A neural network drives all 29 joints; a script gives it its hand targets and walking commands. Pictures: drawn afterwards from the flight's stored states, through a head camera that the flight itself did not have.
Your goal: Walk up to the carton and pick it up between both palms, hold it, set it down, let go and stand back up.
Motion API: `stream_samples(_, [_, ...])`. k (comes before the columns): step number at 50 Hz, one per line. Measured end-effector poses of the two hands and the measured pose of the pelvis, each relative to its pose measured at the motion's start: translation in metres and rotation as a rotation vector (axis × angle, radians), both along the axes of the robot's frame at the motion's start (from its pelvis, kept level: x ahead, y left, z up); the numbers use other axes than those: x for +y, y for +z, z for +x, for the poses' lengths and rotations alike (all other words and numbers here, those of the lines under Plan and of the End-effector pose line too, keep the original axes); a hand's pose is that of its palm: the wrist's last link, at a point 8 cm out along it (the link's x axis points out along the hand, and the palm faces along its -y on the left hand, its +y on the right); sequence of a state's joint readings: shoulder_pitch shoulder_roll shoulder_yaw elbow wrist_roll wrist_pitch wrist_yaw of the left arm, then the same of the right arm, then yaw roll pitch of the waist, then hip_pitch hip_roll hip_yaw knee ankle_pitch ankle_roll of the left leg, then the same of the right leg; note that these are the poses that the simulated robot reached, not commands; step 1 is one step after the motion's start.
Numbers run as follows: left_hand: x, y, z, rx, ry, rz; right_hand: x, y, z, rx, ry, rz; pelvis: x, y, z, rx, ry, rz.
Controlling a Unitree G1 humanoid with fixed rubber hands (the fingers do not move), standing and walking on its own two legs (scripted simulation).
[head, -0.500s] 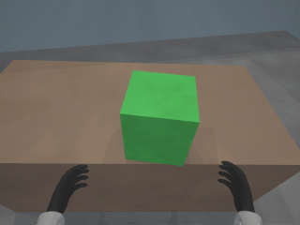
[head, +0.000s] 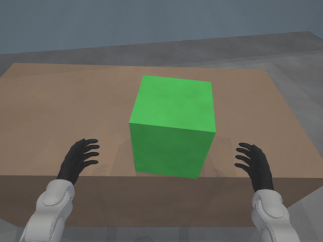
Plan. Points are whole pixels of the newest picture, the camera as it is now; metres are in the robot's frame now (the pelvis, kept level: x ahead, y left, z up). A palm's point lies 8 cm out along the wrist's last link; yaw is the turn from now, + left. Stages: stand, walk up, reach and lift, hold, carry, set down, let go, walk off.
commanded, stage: reach and lift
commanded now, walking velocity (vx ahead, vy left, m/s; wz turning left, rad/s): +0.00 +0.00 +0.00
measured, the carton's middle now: (171, 128) +0.45 -0.02 -0.01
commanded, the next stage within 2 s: none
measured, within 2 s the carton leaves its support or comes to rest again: neither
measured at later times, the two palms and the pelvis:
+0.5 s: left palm (71, 132) +0.33 +0.22 +0.12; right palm (256, 146) +0.30 -0.21 +0.11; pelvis -0.01 +0.00 +0.00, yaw +0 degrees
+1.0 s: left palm (77, 92) +0.40 +0.21 +0.18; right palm (262, 114) +0.36 -0.22 +0.16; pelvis -0.01 +0.00 +0.00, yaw +0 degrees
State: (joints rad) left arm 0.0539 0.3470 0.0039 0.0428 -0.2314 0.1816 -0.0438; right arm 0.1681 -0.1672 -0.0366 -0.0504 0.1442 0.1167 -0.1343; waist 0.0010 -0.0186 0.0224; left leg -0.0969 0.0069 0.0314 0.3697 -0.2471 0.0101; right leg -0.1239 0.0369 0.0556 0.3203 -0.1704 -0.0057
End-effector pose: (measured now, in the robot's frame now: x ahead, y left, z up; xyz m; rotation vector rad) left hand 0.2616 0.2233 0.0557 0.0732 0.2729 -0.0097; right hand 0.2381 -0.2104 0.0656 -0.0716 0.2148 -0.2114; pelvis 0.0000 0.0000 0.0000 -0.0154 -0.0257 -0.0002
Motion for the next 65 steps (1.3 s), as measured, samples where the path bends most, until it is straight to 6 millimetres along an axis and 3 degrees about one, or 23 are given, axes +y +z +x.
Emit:
stream_samples(10, [0.0, 0.034, 0.031, -0.044, -0.004, 0.0, 0.004, 0.021, 0.026, -0.019, 0.023, -0.004, -0.001, 0.0, -0.006, -0.006, 0.0, 0.001])
stream_samples(36, [-0.001, 0.092, 0.096, -0.069, 0.0, -0.004, 0.004, 0.061, 0.094, -0.021, 0.044, -0.016, -0.002, 0.001, -0.012, -0.014, 0.0, 0.002])
stream_samples(46, [-0.012, 0.117, 0.127, -0.069, -0.009, -0.018, -0.007, 0.084, 0.117, -0.023, 0.013, -0.017, -0.002, 0.001, -0.012, -0.013, 0.0, 0.002])
stream_samples(65, [-0.013, 0.151, 0.157, -0.059, 0.014, -0.018, -0.003, 0.123, 0.15, -0.013, 0.004, 0.007, -0.001, 0.001, -0.01, 0.008, 0.0, 0.001])
